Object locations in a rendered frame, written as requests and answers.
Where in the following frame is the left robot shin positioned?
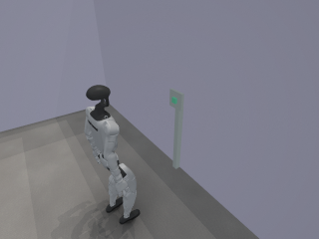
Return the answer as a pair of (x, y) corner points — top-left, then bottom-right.
(108, 174), (118, 207)

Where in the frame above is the panel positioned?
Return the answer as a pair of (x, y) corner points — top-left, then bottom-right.
(169, 88), (184, 169)

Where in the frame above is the right robot hand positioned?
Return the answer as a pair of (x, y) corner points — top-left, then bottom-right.
(115, 180), (129, 197)

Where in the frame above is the robot right upper arm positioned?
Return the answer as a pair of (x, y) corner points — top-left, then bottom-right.
(103, 119), (120, 161)

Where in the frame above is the robot left upper arm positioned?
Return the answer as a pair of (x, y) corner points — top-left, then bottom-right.
(84, 106), (95, 137)

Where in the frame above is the robot right forearm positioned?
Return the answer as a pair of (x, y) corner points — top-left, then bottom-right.
(107, 153), (123, 184)

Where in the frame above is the button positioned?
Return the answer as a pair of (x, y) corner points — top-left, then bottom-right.
(171, 97), (177, 104)

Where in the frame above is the left robot hand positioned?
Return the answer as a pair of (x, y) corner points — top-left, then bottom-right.
(92, 150), (101, 164)

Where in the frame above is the robot left forearm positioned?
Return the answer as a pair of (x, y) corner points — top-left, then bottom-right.
(86, 135), (98, 151)

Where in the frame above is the robot torso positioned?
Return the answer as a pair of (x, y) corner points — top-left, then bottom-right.
(88, 110), (120, 170)

